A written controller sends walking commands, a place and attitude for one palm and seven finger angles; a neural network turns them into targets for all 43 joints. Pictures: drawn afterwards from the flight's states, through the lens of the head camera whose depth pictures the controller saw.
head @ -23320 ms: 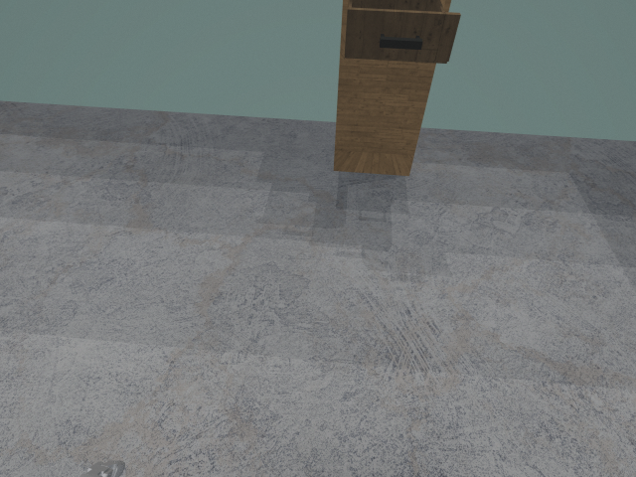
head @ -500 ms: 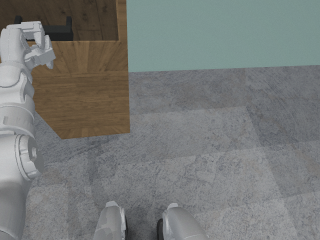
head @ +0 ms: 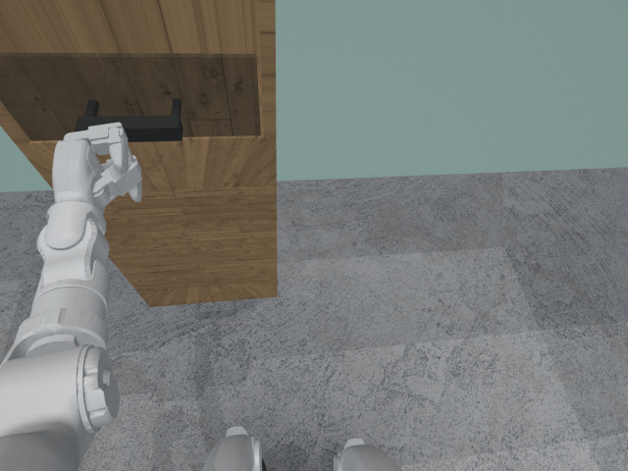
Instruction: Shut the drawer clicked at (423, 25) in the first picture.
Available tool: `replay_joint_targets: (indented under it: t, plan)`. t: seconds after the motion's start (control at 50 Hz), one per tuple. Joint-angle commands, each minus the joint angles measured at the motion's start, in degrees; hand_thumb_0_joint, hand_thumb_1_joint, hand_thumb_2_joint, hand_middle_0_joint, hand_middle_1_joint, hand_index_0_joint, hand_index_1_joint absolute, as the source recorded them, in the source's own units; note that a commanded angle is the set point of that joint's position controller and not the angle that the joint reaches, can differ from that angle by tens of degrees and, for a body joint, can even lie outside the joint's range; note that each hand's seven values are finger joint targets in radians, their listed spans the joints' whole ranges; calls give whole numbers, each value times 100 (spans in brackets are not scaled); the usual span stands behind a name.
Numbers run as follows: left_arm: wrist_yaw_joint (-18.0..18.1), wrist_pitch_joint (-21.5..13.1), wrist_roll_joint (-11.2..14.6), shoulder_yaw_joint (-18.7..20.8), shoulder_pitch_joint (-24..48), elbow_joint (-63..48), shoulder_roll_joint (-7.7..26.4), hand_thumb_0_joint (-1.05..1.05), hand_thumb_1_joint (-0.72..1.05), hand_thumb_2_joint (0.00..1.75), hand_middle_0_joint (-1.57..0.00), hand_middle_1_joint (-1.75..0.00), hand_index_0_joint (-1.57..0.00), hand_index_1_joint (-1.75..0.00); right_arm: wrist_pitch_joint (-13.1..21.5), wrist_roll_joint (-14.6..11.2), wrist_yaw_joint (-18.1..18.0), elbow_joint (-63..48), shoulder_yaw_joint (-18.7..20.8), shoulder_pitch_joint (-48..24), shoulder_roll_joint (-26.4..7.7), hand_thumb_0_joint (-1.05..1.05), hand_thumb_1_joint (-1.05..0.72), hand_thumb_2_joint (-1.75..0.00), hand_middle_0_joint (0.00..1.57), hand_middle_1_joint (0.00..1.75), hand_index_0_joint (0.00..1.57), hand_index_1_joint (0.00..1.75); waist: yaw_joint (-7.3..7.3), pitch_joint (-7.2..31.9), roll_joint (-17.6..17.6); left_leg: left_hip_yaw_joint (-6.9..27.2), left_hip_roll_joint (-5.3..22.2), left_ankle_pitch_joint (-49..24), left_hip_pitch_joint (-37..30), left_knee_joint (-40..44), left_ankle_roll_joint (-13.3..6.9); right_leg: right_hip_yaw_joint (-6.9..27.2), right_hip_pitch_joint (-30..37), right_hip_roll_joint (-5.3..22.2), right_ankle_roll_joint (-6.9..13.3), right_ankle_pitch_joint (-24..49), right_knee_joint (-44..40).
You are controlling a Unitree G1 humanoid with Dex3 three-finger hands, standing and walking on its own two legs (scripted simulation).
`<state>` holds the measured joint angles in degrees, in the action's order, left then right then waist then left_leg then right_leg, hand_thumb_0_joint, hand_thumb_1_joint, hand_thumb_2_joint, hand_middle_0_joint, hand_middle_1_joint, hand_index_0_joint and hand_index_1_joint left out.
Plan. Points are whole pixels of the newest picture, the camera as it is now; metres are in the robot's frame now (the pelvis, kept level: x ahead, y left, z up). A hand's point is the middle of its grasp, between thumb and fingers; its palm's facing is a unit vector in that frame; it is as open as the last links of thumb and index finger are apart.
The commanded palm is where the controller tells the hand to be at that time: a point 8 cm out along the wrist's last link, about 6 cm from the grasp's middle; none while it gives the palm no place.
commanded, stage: draw the hand back to the body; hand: left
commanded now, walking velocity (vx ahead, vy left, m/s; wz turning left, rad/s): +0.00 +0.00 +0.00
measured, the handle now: (133, 117) +0.57 +0.23 +0.07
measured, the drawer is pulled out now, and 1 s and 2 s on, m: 0.00 0.00 0.00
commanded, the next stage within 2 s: step back with the hand held close in 1.36 s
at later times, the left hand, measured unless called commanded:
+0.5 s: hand (74, 237) +0.34 +0.21 +0.14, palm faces +0.09 -1.00 -0.03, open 3.3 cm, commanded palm +0.30 +0.26 +0.15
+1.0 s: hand out of the picture +0.24 +0.22 +0.20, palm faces +0.36 -0.87 -0.34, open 3.2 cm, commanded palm +0.18 +0.26 +0.22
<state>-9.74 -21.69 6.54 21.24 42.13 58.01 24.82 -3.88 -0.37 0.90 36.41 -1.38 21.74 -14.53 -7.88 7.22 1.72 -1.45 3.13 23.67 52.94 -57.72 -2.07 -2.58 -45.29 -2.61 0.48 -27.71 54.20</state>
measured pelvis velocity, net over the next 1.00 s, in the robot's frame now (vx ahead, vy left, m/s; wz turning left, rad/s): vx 0.02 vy -0.02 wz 0.02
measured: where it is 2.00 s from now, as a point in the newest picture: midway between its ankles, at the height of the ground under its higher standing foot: outside the picture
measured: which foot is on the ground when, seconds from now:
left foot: down 0.00-1.00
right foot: down 0.00-1.00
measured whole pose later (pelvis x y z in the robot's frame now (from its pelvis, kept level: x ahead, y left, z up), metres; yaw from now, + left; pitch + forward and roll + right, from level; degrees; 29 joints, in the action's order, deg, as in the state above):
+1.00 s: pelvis +0.02 -0.02 +0.07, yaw +1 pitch -4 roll +0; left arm 5.1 -5.1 4.8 12.7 -20.2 -14.1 18.2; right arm 1.6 -1.1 -3.6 34.8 -2.2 10.4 -13.6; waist 2.3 -0.6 4.1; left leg -3.2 0.9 11.8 8.2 -23.9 -0.4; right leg -0.8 -2.1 -1.4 1.6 -16.3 22.3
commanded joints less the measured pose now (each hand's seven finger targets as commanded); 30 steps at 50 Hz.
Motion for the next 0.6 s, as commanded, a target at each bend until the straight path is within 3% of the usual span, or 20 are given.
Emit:
replay_joint_targets:
  t: [0.0, 0.02, 0.06, 0.1, 0.12, 0.14, 0.18, 0.22, 0.26, 0.32, 0.36, 0.42, 0.46, 0.48, 0.5, 0.52, 0.56, 0.58]
  plan:
    - [-23, -379, 122, -14, 1959, -1852, 1097, 0, 90, 90, -140, -160, -140, -160, 81, -11, -26, -473, 412, 606, -1009, 0, -90, -90, 20, 30, 20, 30, 133, 2661, 869, 516, -60, -2757, -3362, 608, 102, -14, 184, -148, 128, 2210, -615]
    - [-23, -341, 197, 9, 1597, -2247, 1061, 0, 90, 90, -140, -160, -140, -160, 80, -37, -12, -598, 424, 517, -990, 0, -90, -90, 20, 30, 20, 30, 253, 2920, 946, 474, -83, -2965, -3535, 638, 99, 10, 458, -152, 129, 2404, -658]
    - [-7, -182, 338, 145, 727, -2686, 1146, 0, 90, 90, -140, -160, -140, -160, 90, -85, -15, -729, 422, 444, -987, 0, -90, -90, 20, 30, 20, 30, 382, 2983, 692, 464, -76, -3324, -3605, 733, 85, 4, 904, -157, 119, 2775, -728]
    - [-1, 44, 445, 54, 347, -2949, 990, 0, 90, 90, -140, -160, -140, -160, 90, -155, -32, -841, 387, 249, -932, 0, -90, -90, 20, 30, 20, 30, 367, 2470, 372, 353, -100, -2979, -3253, 911, 51, 14, 1182, -139, 61, 2866, -894]
    - [24, 138, 486, 162, 219, -3103, 1090, 0, 90, 90, -140, -160, -140, -160, 98, -179, -61, -876, 386, 183, -938, 0, -90, -90, 20, 30, 20, 30, 389, 2309, 283, 298, -117, -2800, -3133, 988, 31, 29, 1319, -136, 54, 2879, -959]
    - [23, 204, 524, 53, 95, -3322, 965, 0, 90, 90, -140, -160, -140, -160, 122, -206, -86, -926, 377, 89, -905, 0, -90, -90, 20, 30, 20, 30, 367, 2124, 271, 252, -133, -2686, -3100, 1064, 12, 45, 1411, -127, 45, 2905, -1040]
    - [34, 252, 566, 0, -284, -3819, 876, 0, 90, 90, -140, -160, -140, -160, 193, -225, -115, -1021, 352, -33, -867, 0, -90, -90, 20, 30, 20, 30, 435, 2127, 513, 243, -139, -2762, -3311, 1188, 24, 47, 1557, -106, 60, 2918, -1104]
    - [18, 321, 671, -105, -392, -4056, 717, 0, 90, 90, -140, -160, -140, -160, 271, -241, -156, -1014, 344, -171, -847, 0, -90, -90, 20, 30, 20, 30, 371, 1813, 300, 222, -149, -2484, -3321, 1306, 2, 52, 1598, -112, 33, 2829, -1265]
    - [-52, 354, 756, -140, -689, -4472, 689, 0, 90, 90, -140, -160, -140, -160, 368, -252, -196, -1065, 327, -301, -849, 0, -90, -90, 20, 30, 20, 30, 430, 1802, 426, 224, -169, -2485, -3448, 1398, -3, 63, 1778, -93, 59, 2834, -1337]
    - [-209, 556, 870, -236, -1144, -4611, 545, 0, 90, 90, -140, -160, -140, -160, 479, -291, -251, -1079, 297, -507, -828, 0, -90, -90, 20, 30, 20, 30, 420, 1474, 239, 220, -178, -2186, -3469, 1592, -12, 40, 1848, -61, 34, 2699, -1540]
    - [-308, 667, 938, -277, -1386, -4835, 527, 0, 90, 90, -140, -160, -140, -160, 568, -318, -288, -1135, 273, -672, -825, 0, -90, -90, 20, 30, 20, 30, 489, 1278, 371, 209, -212, -1987, -3473, 1678, -23, 62, 1951, -32, 62, 2591, -1641]
    - [-392, 873, 1065, -295, -1593, -5120, 438, 0, 90, 90, -140, -160, -140, -160, 697, -345, -347, -1188, 236, -881, -805, 0, -90, -90, 20, 30, 20, 30, 509, 1130, 121, 237, -229, -1683, -3541, 1872, -37, 46, 2023, -3, 33, 2377, -1829]
    - [-442, 940, 1118, -242, -1817, -5502, 538, 0, 90, 90, -140, -160, -140, -160, 800, -346, -378, -1263, 201, -1016, -801, 0, -90, -90, 20, 30, 20, 30, 601, 1105, 328, 240, -254, -1673, -3644, 1941, -33, 72, 2176, 15, 63, 2345, -1883]
    - [293, 956, 328, -287, -1965, -5976, 1032, 0, 90, 90, -140, -160, -140, -160, 743, -297, -441, -1250, 235, -1387, -719, 0, -90, -90, 20, 30, 20, 30, 870, 926, 393, 166, -298, -1538, -4005, 2195, -14, 323, 2188, 161, 158, 2122, -2317]
    - [657, 1056, 251, -595, -2374, -6010, 485, 0, 90, 90, -140, -160, -140, -160, 743, -268, -486, -1277, 193, -1406, -662, 0, -90, -90, 20, 30, 20, 30, 747, 705, 319, 175, -266, -1361, -4048, 2373, -3, 274, 2225, 190, 134, 1953, -2442]
    - [906, 1154, 138, -819, -2599, -6055, 283, 0, 90, 90, -140, -160, -140, -160, 724, -274, -506, -1241, 174, -1452, -650, 0, -90, -90, 20, 30, 20, 30, 751, 516, 212, 195, -231, -1227, -4074, 2518, 0, 258, 2326, 206, 118, 1825, -2538]
    - [1236, 1276, 15, -609, -2795, -6172, 543, 0, 90, 90, -140, -160, -140, -160, 684, -246, -570, -1161, 163, -1535, -690, 0, -90, -90, 20, 30, 20, 30, 779, 330, -188, 180, -218, -1185, -4155, 2721, -39, 289, 2548, 179, 88, 1777, -2812]
    - [1322, 1307, -4, -645, -2917, -6373, 462, 0, 90, 90, -140, -160, -140, -160, 676, -239, -589, -1160, 163, -1585, -666, 0, -90, -90, 20, 30, 20, 30, 770, 354, -130, 147, -216, -1237, -4263, 2819, -37, 286, 2738, 212, 86, 1836, -2842]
